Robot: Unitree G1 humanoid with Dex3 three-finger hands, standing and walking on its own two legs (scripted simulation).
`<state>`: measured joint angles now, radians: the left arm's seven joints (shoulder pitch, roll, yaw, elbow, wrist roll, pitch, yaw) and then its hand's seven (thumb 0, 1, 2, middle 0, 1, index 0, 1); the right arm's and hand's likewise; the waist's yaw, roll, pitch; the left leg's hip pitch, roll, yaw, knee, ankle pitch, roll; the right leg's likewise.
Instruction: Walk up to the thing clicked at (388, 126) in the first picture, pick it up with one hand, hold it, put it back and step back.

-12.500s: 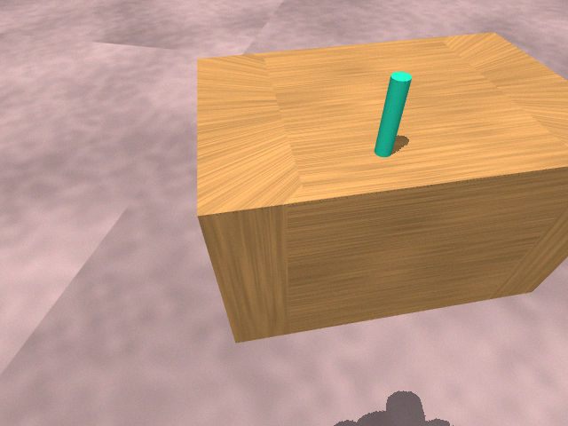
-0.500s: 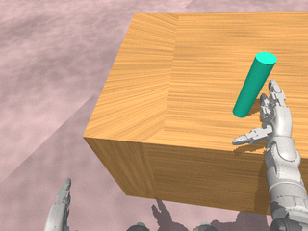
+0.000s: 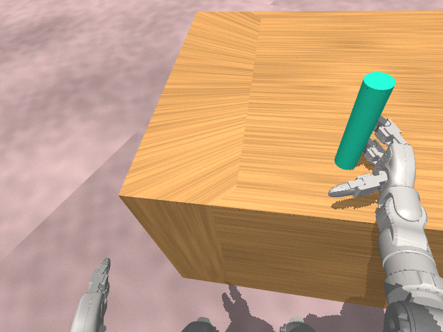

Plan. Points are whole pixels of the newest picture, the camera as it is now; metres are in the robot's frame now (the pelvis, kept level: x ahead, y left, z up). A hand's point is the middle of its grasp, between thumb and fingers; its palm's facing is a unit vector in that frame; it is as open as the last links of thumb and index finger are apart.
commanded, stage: close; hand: right
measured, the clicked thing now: (359, 127) +0.47 -0.19 +0.09
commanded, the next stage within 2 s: settle in 0.30 s
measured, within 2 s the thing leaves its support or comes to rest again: leaves its support in 0.58 s
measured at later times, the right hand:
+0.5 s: hand (361, 161) +0.43 -0.20 +0.06, palm faces +0.13 +0.99 +0.01, open 8.2 cm
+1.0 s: hand (371, 139) +0.43 -0.20 +0.11, palm faces +0.12 +0.99 +0.01, open 8.5 cm
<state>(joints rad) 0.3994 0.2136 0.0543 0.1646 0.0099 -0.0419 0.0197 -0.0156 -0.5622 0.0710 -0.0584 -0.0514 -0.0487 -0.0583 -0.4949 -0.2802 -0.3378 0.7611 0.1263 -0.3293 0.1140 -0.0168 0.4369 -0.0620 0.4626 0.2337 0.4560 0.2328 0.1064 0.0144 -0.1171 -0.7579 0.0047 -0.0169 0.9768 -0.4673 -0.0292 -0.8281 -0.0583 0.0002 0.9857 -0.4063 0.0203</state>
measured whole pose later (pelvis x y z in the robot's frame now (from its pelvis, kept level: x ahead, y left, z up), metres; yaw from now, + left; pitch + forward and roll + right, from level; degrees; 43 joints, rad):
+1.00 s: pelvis +0.01 +0.00 +0.02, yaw +0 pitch +11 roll +1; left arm 0.36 0.23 0.07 0.24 -0.01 -0.03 0.04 -0.01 -0.53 0.05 -0.06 -0.06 -0.06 -0.05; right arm -0.54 -0.31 -0.33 0.77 0.14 -0.24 0.12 -0.06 0.40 -0.95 0.95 1.26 0.99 1.28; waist 0.09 0.00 -0.10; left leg -0.63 0.01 -0.02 0.87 -0.43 -0.03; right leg -0.70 -0.05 0.00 0.88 -0.37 0.02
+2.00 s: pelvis +0.01 +0.00 +0.05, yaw -1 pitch +2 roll +0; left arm 0.30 0.21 0.06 0.45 -0.03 -0.07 0.06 -0.01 -0.52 0.04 -0.05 -0.05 -0.05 -0.05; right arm -0.43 -0.26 -0.24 0.39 0.19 0.06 0.07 -0.06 0.43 -0.98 0.95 1.33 0.99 1.34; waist 0.02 -0.04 -0.06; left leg -0.32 0.03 -0.02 0.62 -0.34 -0.03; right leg -0.38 -0.03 -0.01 0.62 -0.28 0.02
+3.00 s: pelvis +0.01 +0.01 +0.06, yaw -2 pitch -2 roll +0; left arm 0.24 0.23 0.10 0.60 -0.04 -0.12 0.04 -0.02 -0.53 0.05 -0.05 -0.05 -0.04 -0.05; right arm -0.37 -0.26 -0.27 0.00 0.22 0.44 0.06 -0.06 0.45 -0.99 0.95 1.35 0.99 1.36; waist 0.00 -0.06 -0.05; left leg -0.18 0.03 0.01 0.51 -0.30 -0.02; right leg -0.25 -0.03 0.00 0.50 -0.22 0.02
